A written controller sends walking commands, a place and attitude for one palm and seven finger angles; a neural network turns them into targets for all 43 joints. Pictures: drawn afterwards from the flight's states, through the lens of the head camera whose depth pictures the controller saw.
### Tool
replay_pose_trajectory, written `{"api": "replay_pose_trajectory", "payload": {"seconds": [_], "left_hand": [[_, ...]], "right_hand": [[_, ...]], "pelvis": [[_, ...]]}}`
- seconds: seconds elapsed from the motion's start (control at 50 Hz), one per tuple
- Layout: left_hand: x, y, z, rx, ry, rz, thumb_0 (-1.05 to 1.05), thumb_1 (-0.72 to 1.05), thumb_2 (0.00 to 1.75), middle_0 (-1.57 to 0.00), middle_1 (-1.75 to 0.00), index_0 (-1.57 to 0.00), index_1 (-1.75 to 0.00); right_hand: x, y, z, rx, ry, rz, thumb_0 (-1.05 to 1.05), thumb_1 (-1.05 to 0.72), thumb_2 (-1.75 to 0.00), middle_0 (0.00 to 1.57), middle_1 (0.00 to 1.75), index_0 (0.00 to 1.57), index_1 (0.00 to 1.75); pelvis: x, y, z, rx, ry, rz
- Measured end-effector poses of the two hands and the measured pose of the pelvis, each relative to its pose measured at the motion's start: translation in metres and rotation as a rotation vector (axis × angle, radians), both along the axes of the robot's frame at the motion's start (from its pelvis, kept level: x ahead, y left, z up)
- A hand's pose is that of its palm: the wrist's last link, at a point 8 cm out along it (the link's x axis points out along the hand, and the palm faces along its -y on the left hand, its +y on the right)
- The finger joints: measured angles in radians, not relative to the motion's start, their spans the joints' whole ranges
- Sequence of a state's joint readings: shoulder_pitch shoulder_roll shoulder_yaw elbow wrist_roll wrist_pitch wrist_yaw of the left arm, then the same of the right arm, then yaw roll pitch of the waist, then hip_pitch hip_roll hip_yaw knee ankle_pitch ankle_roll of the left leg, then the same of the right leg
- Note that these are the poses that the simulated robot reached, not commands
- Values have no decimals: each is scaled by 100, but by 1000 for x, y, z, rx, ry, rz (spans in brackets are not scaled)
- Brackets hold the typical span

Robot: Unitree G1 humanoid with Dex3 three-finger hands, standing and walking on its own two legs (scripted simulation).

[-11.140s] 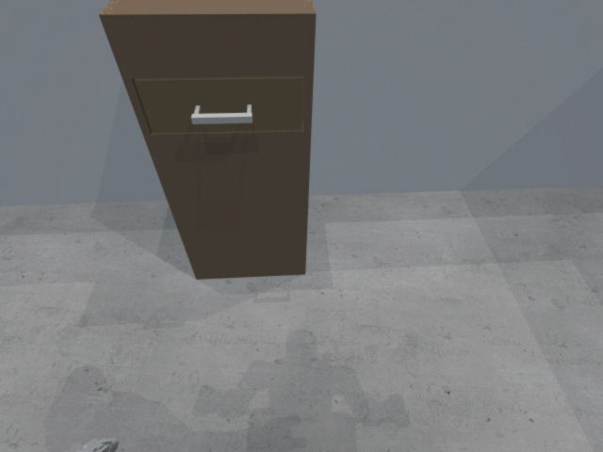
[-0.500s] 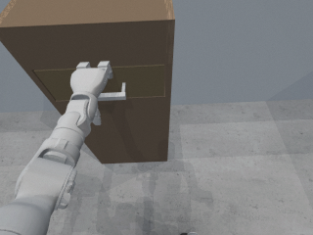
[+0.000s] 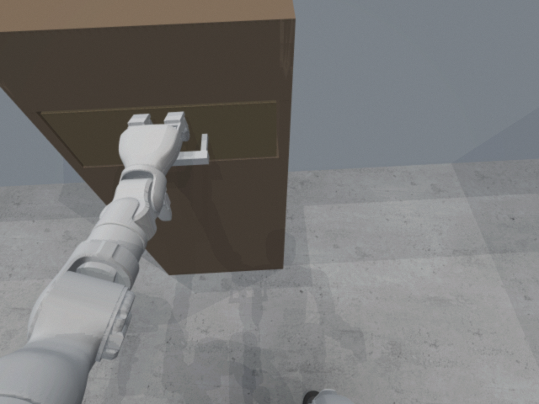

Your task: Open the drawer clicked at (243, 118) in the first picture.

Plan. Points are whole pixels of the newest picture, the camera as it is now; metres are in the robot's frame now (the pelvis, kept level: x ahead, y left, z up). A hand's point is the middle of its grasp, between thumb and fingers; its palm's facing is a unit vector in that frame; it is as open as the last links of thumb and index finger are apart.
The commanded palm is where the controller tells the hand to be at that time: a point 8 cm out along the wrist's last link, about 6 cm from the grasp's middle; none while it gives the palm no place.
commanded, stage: lower the fingers behind the handle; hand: left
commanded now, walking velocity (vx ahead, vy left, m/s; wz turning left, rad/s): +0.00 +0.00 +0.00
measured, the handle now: (169, 150) +0.54 +0.16 +0.01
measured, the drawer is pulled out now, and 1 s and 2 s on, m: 0.00 0.00 0.00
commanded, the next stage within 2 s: close the thumb around the handle in 1.10 s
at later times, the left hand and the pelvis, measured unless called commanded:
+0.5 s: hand (170, 181) +0.47 +0.15 +0.00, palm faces -0.04 -0.03 -1.00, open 13.8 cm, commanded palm +0.46 +0.16 +0.05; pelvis -0.01 +0.00 -0.01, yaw +0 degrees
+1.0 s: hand (165, 186) +0.47 +0.16 -0.02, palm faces -0.04 -0.01 -1.00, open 13.8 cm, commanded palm +0.46 +0.17 +0.04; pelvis -0.02 +0.00 -0.02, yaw +0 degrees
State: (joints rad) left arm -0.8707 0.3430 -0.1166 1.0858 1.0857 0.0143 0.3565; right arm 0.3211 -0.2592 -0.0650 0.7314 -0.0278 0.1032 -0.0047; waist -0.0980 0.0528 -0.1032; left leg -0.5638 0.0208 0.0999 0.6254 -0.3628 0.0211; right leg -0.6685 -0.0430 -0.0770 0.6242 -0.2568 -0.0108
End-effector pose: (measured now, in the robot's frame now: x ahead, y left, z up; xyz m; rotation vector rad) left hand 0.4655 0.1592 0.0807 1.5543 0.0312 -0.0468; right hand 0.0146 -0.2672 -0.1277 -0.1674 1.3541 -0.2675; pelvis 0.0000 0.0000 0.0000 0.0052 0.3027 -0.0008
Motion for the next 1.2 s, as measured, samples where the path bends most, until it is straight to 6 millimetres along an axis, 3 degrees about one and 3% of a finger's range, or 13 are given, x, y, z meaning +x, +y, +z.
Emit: {"api": "replay_pose_trajectory", "payload": {"seconds": [0.76, 0.98, 1.2], "left_hand": [[-11, 0, -39, 1, 1, 10, 0, -49, 30, -31, -120, -31, -120], [-11, 5, -41, 2, -14, 16, 0, -48, 30, -32, -120, -31, -120], [-6, 5, -40, -16, -6, -1, 0, -49, 30, -32, -120, -31, -120]], "right_hand": [[-25, -3, -17, -16, 15, 7, 0, -91, -90, 20, 30, 20, 29], [-38, 2, -20, -8, 43, -4, 0, -91, -90, 20, 30, 20, 29], [-39, 5, -17, -15, 48, -6, 0, -91, -90, 20, 30, 20, 29]], "pelvis": [[-20, -1, -20, -1, 64, 7], [-22, 2, -23, -4, 71, 5], [-20, 4, -23, -8, 75, 5]]}}
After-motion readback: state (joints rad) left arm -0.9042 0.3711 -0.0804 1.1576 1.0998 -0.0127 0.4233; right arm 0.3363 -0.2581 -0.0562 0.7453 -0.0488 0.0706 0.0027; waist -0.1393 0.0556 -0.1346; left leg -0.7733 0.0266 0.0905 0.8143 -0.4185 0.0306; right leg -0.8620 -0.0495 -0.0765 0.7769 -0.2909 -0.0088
